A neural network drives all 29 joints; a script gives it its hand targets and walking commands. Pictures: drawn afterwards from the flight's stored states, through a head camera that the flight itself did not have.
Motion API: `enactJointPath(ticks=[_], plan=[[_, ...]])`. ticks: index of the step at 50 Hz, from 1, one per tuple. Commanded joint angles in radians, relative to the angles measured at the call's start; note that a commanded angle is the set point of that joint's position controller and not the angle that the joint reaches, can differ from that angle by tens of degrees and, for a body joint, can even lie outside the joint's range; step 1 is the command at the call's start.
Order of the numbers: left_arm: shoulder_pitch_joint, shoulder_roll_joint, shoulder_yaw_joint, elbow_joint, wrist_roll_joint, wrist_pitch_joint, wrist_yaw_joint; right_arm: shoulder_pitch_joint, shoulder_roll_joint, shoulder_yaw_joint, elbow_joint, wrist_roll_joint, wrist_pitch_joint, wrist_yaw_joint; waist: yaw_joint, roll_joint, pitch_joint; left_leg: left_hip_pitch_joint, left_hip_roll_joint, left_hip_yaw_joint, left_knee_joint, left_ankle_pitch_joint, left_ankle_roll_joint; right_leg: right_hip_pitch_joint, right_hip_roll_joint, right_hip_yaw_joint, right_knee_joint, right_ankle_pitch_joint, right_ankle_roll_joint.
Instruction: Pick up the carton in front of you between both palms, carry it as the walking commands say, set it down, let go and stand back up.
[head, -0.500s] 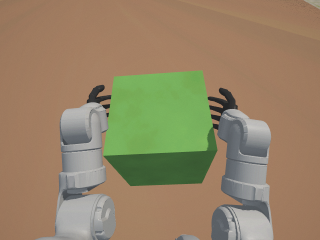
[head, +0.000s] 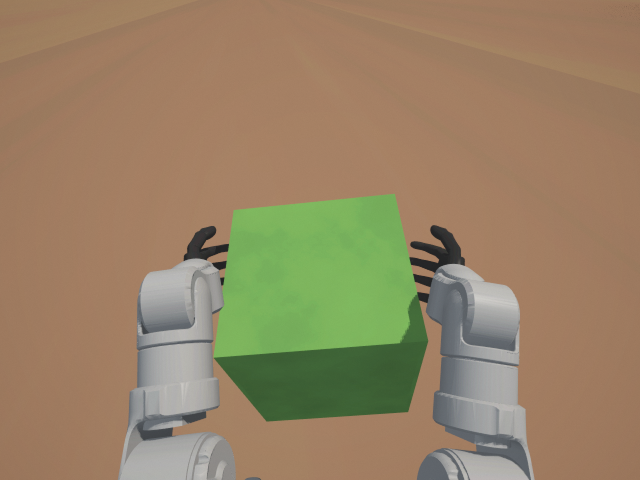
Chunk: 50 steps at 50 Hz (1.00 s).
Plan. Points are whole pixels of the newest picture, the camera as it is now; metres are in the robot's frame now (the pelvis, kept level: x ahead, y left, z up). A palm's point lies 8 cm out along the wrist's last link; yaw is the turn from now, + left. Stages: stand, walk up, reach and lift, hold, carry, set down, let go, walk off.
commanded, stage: carry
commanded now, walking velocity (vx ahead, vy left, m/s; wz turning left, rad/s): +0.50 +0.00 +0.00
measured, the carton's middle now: (325, 316) +0.35 +0.01 +0.01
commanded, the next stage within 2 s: none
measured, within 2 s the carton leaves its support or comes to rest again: neither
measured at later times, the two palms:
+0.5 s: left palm (222, 157) +0.58 +0.18 +0.10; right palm (405, 159) +0.57 -0.11 +0.11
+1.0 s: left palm (262, 87) +0.85 +0.15 +0.09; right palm (402, 87) +0.85 -0.14 +0.09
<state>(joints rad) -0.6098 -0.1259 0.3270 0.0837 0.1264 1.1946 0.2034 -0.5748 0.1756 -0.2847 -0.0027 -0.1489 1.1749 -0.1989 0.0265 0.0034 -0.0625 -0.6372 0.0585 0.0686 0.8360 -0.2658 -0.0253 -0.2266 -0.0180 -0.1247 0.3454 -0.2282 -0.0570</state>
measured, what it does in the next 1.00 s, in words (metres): walks ahead: left foot, then right foot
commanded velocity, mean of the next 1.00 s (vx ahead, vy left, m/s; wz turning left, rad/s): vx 0.32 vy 0.00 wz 0.00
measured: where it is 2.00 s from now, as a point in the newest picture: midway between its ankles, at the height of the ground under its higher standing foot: (326, 362)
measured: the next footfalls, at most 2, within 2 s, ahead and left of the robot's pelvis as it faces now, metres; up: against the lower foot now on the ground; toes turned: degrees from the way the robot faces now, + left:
left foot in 0.18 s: +0.29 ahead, +0.13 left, +0.00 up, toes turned +9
right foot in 0.66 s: +0.62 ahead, -0.10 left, +0.00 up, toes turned -9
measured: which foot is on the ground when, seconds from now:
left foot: up 0.00-0.16, down 0.18-0.70, up 0.72-1.00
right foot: down 0.00-0.20, up 0.22-0.64, down 0.66-1.00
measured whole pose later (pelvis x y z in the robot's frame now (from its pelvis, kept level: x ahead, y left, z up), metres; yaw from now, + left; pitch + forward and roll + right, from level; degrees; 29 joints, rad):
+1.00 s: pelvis +0.59 +0.00 +0.00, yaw +0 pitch +3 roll +0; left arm -0.14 -0.13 0.06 -0.36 0.10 1.20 0.18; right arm -0.10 0.13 -0.01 -0.43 -0.11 1.18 -0.17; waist 0.01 0.03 -0.08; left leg -0.46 0.07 0.15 0.53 -0.14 -0.02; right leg -0.21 -0.05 -0.22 0.39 -0.22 -0.03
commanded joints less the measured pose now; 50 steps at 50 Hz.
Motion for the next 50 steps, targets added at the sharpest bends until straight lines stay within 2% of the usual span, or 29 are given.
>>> enactJointPath(ticks=[1,5,6,7,8,9,10,11,12,13,14,16,20,23,28,30,32,33,34,35,36,37,38,39,40,41,44,47,50], plan=[[-0.593,-1.111,-0.712,-0.147,-0.402,-0.034,-0.252,-0.495,1.087,0.711,-0.029,0.328,-0.024,0.171,0.003,-0.142,-0.376,-0.016,-0.017,0.058,-0.195,0.126,-0.004,0.403,-0.215,0.148,-0.071,0.52,-0.071],[-0.384,-1.046,-0.813,-0.325,-0.388,-0.05,-0.252,-0.325,1.042,0.831,-0.216,0.352,-0.038,0.189,0.004,-0.166,-0.349,0.13,-0.053,0.118,-0.406,0.28,0.026,0.423,-0.183,0.057,-0.022,0.666,-0.031],[-0.332,-1.008,-0.832,-0.372,-0.388,-0.046,-0.248,-0.263,1.062,0.848,-0.227,0.378,-0.032,0.199,-0.001,-0.175,-0.362,0.234,-0.062,0.134,-0.447,0.303,0.037,0.395,-0.182,0.039,0.027,0.709,-0.014],[-0.28,-0.985,-0.857,-0.415,-0.389,-0.038,-0.246,-0.198,1.048,0.854,-0.246,0.387,-0.028,0.207,-0.017,-0.148,-0.396,0.395,-0.084,0.174,-0.511,0.319,0.045,0.346,-0.157,-0.015,0.142,0.724,0.013],[-0.225,-0.98,-0.877,-0.433,-0.396,-0.027,-0.25,-0.132,1.021,0.849,-0.253,0.387,-0.02,0.213,-0.027,-0.108,-0.443,0.598,-0.066,0.165,-0.469,0.26,0.056,0.216,-0.133,-0.043,0.257,0.632,0.034],[-0.178,-0.967,-0.884,-0.444,-0.406,-0.013,-0.257,-0.074,0.992,0.844,-0.272,0.384,-0.008,0.219,-0.044,0.013,-0.507,0.809,0.127,-0.074,-0.435,0.218,0.087,0.023,-0.121,-0.029,0.472,0.285,0.062],[-0.154,-0.964,-0.887,-0.467,-0.413,0.004,-0.263,-0.046,0.959,0.827,-0.253,0.371,-0.003,0.222,-0.046,0.261,-0.58,1.074,0.366,-0.478,-0.454,0.2,0.248,-0.322,-0.005,0.019,0.72,-0.099,0.089],[-0.131,-0.942,-0.901,-0.489,-0.418,0.014,-0.271,0.024,0.98,0.825,-0.243,0.373,0.001,0.229,-0.051,0.276,-0.529,1.07,0.37,-0.57,-0.521,0.216,0.283,-0.502,0.027,0.085,0.862,-0.278,0.075],[-0.135,-0.971,-0.918,-0.496,-0.431,0.016,-0.279,0.028,1.001,0.826,-0.273,0.376,0.004,0.237,-0.049,0.208,-0.481,1.015,0.344,-0.484,-0.517,0.285,0.261,-0.552,-0.025,0.118,0.905,-0.262,0.053],[-0.126,-0.995,-0.924,-0.507,-0.439,0.015,-0.286,0.026,1.032,0.833,-0.299,0.386,0.006,0.246,-0.048,0.094,-0.446,0.939,0.321,-0.403,-0.52,0.345,0.233,-0.543,-0.066,0.131,0.874,-0.21,0.05],[-0.113,-1.014,-0.925,-0.52,-0.446,0.012,-0.292,0.013,1.053,0.836,-0.337,0.395,0.005,0.253,-0.045,0.039,-0.4,0.837,0.304,-0.32,-0.544,0.364,0.202,-0.511,-0.1,0.134,0.809,-0.159,0.054],[-0.08,-1.04,-0.929,-0.547,-0.451,0.008,-0.295,0.007,1.069,0.845,-0.387,0.414,0.006,0.262,-0.043,0.08,-0.368,0.721,0.265,-0.213,-0.605,0.264,0.169,-0.429,-0.107,0.105,0.68,-0.106,0.068],[-0.029,-1.014,-0.938,-0.57,-0.434,0.017,-0.278,0.035,1.013,0.862,-0.426,0.442,0.026,0.273,-0.041,0.131,-0.287,0.661,0.216,-0.093,-0.683,0.152,0.175,-0.432,-0.105,0.041,0.473,0.025,0.095],[0.013,-0.968,-0.928,-0.561,-0.419,0.04,-0.269,0.063,0.955,0.862,-0.422,0.442,0.048,0.274,-0.043,0.127,-0.219,0.637,0.183,-0.027,-0.69,0.222,0.161,-0.407,-0.093,-0.007,0.329,0.129,0.098],[0.002,-0.882,-0.901,-0.527,-0.411,0.072,-0.27,0.056,0.878,0.836,-0.381,0.418,0.079,0.263,-0.046,0.133,-0.113,0.632,0.179,0.023,-0.672,0.28,0.138,-0.349,-0.071,-0.048,0.195,0.213,0.07],[-0.012,-0.857,-0.885,-0.507,-0.411,0.079,-0.27,0.039,0.861,0.83,-0.36,0.414,0.086,0.257,-0.045,0.147,-0.094,0.642,0.186,0.036,-0.627,0.318,0.127,-0.288,-0.066,-0.067,0.157,0.181,0.052],[0.006,-0.849,-0.868,-0.472,-0.41,0.08,-0.271,0.021,0.86,0.831,-0.347,0.412,0.091,0.253,-0.022,0.118,-0.146,0.596,0.147,0.104,-0.417,0.491,0.095,-0.062,0.006,-0.147,0.111,0.08,0.041],[0.016,-0.854,-0.859,-0.453,-0.408,0.078,-0.273,0.028,0.857,0.832,-0.337,0.41,0.093,0.252,-0.01,0.061,-0.219,0.486,0.11,0.141,-0.221,0.469,0.059,0.151,-0.013,-0.105,0.122,0.036,0.037],[0.02,-0.854,-0.851,-0.431,-0.399,0.072,-0.276,0.016,0.862,0.841,-0.349,0.412,0.096,0.25,0.006,-0.144,-0.307,0.216,0.026,0.135,0.086,0.267,-0.006,0.374,-0.272,0.305,0.034,-0.085,-0.063],[0.027,-0.881,-0.852,-0.41,-0.403,0.062,-0.279,0.003,0.88,0.857,-0.366,0.414,0.096,0.252,0.0,-0.367,-0.35,0.012,-0.096,0.083,0.316,-0.176,-0.026,0.476,-0.411,0.617,-0.101,0.094,-0.165],[0.03,-0.92,-0.852,-0.431,-0.415,0.054,-0.287,-0.012,0.922,0.879,-0.367,0.425,0.085,0.256,-0.007,-0.276,-0.34,-0.047,-0.051,-0.021,0.439,-0.237,-0.002,0.464,-0.414,0.541,-0.07,0.34,-0.168],[0.019,-0.97,-0.864,-0.445,-0.426,0.04,-0.295,-0.007,0.966,0.885,-0.366,0.428,0.07,0.262,-0.006,-0.192,-0.358,-0.038,-0.013,-0.049,0.466,-0.222,0.019,0.414,-0.389,0.434,-0.029,0.512,-0.159],[0.0,-1.014,-0.878,-0.464,-0.435,0.024,-0.302,-0.003,1.01,0.895,-0.369,0.435,0.053,0.267,-0.01,-0.099,-0.355,-0.007,0.032,-0.06,0.41,-0.184,0.031,0.34,-0.37,0.336,-0.021,0.569,-0.124],[-0.019,-1.049,-0.893,-0.486,-0.445,0.009,-0.308,0.007,1.048,0.903,-0.376,0.442,0.037,0.271,-0.016,-0.063,-0.353,0.042,0.063,-0.067,0.305,-0.134,0.031,0.273,-0.344,0.256,-0.045,0.531,-0.083],[-0.031,-1.071,-0.903,-0.507,-0.454,-0.004,-0.312,0.015,1.074,0.907,-0.385,0.44,0.021,0.272,-0.019,-0.082,-0.35,0.102,0.056,-0.033,0.2,-0.109,0.027,0.223,-0.314,0.171,-0.062,0.513,-0.049],[-0.026,-1.079,-0.908,-0.522,-0.458,-0.013,-0.316,0.033,1.088,0.911,-0.392,0.433,0.008,0.27,-0.018,-0.116,-0.351,0.145,0.04,-0.005,0.117,-0.103,0.02,0.195,-0.296,0.122,-0.073,0.515,-0.042],[0.026,-1.062,-0.919,-0.543,-0.461,-0.027,-0.325,0.098,1.081,0.917,-0.412,0.409,-0.017,0.257,-0.019,-0.153,-0.357,0.23,0.011,0.047,-0.118,-0.069,0.003,0.176,-0.268,0.028,-0.069,0.54,-0.062],[0.066,-1.022,-0.925,-0.57,-0.456,-0.023,-0.323,0.106,1.04,0.925,-0.461,0.408,-0.016,0.251,-0.012,-0.174,-0.352,0.279,-0.001,0.084,-0.237,0.083,0.006,0.173,-0.256,-0.008,-0.044,0.517,-0.05],[0.059,-0.97,-0.927,-0.595,-0.444,-0.003,-0.309,0.087,0.978,0.921,-0.496,0.421,0.01,0.253,-0.02,-0.13,-0.312,0.383,0.002,0.111,-0.415,0.28,0.006,0.121,-0.211,-0.042,0.035,0.395,-0.009]])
